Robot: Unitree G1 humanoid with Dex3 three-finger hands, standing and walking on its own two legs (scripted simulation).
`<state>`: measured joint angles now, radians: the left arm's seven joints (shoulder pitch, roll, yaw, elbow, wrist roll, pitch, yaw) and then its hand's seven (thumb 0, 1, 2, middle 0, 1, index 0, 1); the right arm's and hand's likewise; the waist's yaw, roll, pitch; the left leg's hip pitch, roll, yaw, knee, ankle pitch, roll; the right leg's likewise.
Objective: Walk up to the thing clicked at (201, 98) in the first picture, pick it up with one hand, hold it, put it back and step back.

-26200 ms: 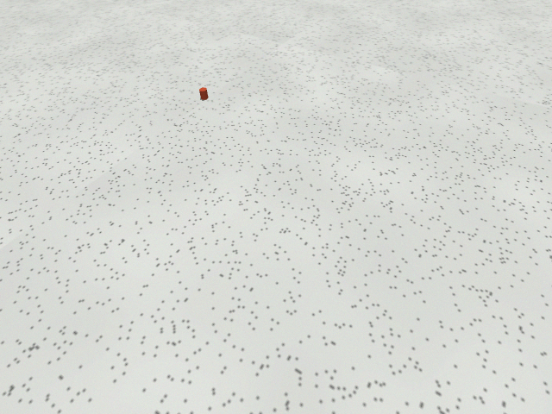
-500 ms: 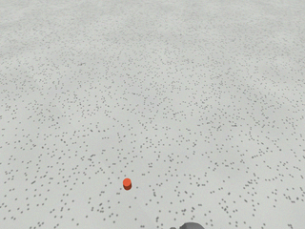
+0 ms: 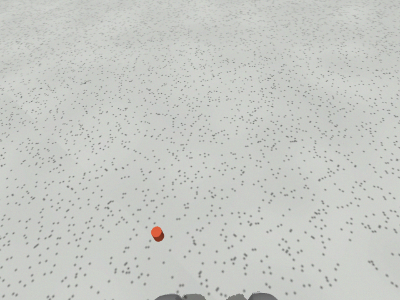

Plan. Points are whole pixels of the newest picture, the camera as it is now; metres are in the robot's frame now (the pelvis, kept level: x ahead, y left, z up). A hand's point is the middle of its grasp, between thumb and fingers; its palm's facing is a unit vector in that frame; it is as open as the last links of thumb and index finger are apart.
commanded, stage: walk up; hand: left
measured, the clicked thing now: (157, 234) +0.50 +0.26 -0.71
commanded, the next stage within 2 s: stand in 0.16 s
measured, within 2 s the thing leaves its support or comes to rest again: neither
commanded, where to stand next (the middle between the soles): +0.12 +0.04 m, yaw -1 degrees
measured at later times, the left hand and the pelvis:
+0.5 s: hand out of the picture +0.09 +0.24 -0.12, palm faces -0.01 -0.94 -0.33, open 7.4 cm; pelvis +0.01 -0.01 +0.03, yaw +1 degrees
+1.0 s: hand out of the picture +0.09 +0.25 -0.11, palm faces +0.01 -0.94 -0.35, open 7.4 cm; pelvis +0.01 -0.01 +0.04, yaw +1 degrees
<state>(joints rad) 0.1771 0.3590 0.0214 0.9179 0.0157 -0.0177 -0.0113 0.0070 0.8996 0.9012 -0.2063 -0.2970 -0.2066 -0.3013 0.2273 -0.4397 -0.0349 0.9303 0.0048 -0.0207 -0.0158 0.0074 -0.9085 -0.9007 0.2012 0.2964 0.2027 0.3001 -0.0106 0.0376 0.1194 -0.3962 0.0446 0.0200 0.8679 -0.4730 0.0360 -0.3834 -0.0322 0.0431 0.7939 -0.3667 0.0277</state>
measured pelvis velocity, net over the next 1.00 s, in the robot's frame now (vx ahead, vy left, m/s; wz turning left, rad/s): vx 0.01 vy -0.01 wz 0.02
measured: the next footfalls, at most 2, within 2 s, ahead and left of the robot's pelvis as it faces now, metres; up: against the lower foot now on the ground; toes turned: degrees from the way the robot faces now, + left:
none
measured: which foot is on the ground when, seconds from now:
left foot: down 0.00-1.00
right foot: down 0.00-1.00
